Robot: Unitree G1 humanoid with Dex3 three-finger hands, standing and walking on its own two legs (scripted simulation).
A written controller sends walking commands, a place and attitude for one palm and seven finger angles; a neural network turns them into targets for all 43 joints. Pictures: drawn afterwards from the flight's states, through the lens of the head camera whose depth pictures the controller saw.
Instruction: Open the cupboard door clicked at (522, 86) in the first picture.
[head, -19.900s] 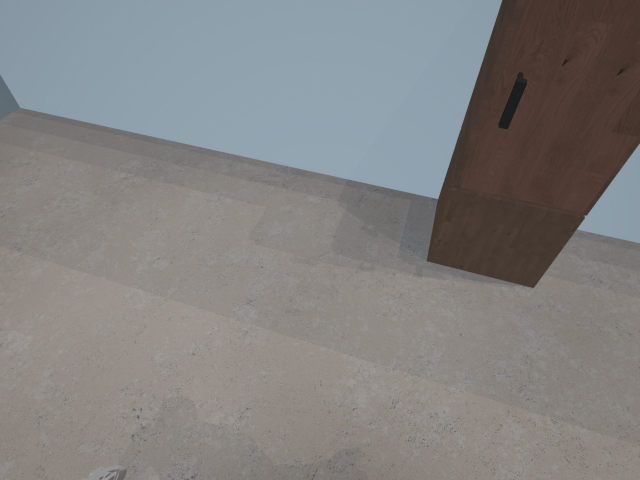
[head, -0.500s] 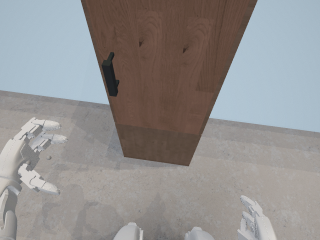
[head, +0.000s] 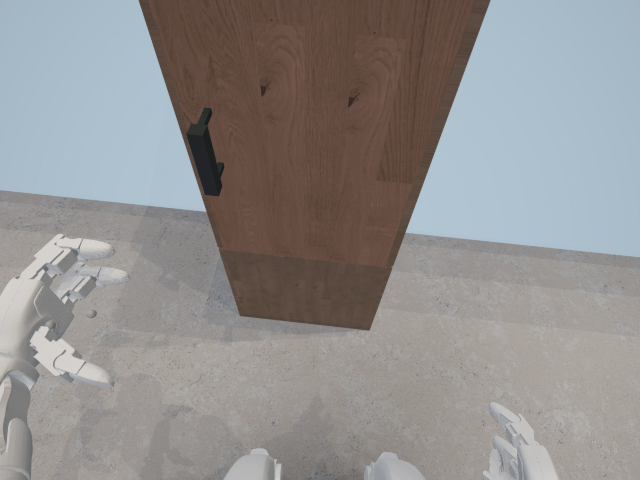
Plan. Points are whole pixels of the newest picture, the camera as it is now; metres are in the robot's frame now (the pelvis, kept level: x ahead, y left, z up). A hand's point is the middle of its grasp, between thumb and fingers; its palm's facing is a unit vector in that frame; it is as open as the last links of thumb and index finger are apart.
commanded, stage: raise the hand with hooked fingers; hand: left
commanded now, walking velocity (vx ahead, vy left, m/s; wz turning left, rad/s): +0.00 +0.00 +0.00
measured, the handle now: (209, 153) +0.57 +0.20 +0.04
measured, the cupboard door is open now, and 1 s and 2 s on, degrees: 0 0 0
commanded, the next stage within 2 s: move the hooked fingers beside the handle in 0.04 s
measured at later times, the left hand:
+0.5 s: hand (109, 271) +0.34 +0.27 +0.06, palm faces -0.08 -1.00 -0.02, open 14.0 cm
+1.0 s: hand (131, 225) +0.41 +0.27 +0.05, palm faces -0.06 -1.00 -0.01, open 14.0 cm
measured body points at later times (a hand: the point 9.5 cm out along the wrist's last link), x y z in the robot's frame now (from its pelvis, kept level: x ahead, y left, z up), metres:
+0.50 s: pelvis -0.01 +0.00 -0.01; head +0.07 +0.02 +0.44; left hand +0.34 +0.33 +0.06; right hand +0.13 -0.26 -0.09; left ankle +0.01 +0.11 -0.68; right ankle +0.03 -0.13 -0.68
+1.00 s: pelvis +0.00 +0.01 -0.01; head +0.10 +0.03 +0.42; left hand +0.41 +0.33 +0.05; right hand +0.08 -0.27 -0.11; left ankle +0.01 +0.11 -0.68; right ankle +0.03 -0.13 -0.68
